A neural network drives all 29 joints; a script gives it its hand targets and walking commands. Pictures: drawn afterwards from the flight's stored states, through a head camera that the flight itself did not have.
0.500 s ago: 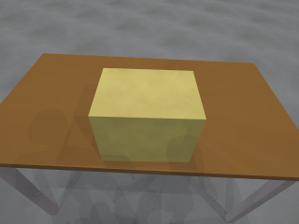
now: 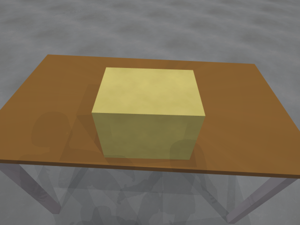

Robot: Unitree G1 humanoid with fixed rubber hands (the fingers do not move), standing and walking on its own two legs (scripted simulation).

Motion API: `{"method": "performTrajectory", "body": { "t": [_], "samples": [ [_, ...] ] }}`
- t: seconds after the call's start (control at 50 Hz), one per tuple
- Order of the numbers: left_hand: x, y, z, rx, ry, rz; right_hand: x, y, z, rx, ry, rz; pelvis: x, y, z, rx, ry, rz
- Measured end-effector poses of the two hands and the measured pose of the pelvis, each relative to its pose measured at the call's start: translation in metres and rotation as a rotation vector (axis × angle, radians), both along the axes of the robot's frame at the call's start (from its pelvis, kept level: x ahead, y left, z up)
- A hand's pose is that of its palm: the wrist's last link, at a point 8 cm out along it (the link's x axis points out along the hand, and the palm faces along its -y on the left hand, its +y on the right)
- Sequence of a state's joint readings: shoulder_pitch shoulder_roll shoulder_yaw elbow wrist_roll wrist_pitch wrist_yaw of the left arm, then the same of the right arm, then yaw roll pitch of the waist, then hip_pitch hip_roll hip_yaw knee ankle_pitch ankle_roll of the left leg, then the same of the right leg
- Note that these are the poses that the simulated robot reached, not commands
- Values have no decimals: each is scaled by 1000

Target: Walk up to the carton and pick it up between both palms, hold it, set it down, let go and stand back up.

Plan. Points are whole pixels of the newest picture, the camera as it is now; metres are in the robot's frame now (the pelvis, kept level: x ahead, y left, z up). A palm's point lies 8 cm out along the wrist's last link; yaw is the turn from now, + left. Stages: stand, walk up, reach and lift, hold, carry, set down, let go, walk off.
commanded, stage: stand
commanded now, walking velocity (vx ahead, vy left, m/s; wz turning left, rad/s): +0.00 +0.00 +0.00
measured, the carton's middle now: (148, 114) +0.44 +0.01 +0.04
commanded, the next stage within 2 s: none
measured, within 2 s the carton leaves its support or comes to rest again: neither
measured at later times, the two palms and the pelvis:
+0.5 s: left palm out of the picture +0.06 +0.31 -0.12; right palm out of the picture +0.06 -0.29 -0.12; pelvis +0.00 +0.01 +0.00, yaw -1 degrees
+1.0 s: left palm out of the picture +0.07 +0.32 -0.12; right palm out of the picture +0.06 -0.29 -0.11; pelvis +0.00 +0.01 +0.00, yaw -1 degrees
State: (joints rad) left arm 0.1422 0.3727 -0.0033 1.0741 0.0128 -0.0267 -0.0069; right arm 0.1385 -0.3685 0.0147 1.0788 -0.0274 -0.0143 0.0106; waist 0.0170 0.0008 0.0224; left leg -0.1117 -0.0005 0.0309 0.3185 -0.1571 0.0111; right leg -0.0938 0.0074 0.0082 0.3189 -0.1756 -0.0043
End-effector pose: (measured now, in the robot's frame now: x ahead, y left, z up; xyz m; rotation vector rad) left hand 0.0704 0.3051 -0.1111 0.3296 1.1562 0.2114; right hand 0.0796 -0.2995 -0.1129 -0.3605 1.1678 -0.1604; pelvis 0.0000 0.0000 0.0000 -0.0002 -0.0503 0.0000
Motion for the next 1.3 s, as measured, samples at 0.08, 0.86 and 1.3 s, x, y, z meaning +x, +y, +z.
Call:
{"method": "performTrajectory", "body": {
  "t": [0.08,0.86,1.3],
  "samples": [
    [-5,3,-1,6,19,-6,-5,0,0,5,-2,-25,-2,0,0,-1,1,-2],
    [-5,19,-3,21,72,-14,-26,3,-2,-7,58,-78,1,11,0,3,3,-25],
    [10,9,-6,0,61,-7,-6,5,-2,-12,42,-75,11,9,0,2,11,-13]
  ]
}}
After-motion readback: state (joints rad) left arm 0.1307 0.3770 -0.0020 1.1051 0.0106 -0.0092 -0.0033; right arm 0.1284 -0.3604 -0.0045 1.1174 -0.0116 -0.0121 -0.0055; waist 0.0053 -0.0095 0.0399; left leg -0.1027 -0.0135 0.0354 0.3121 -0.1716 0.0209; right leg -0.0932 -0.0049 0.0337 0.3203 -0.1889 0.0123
